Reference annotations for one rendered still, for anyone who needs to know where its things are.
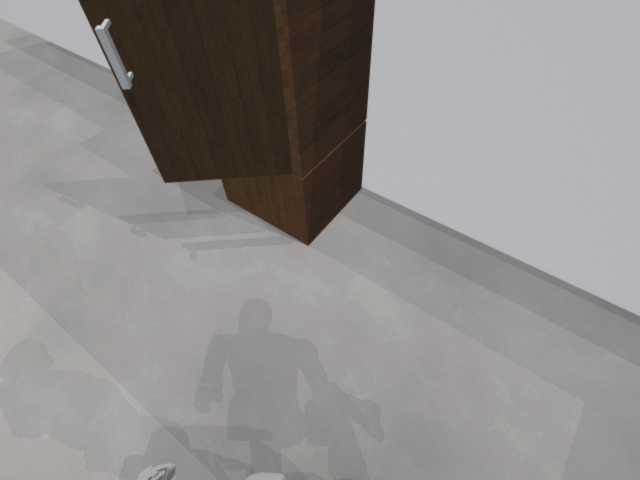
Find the handle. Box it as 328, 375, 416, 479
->
94, 19, 134, 90

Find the cupboard door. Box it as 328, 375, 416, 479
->
79, 0, 293, 183

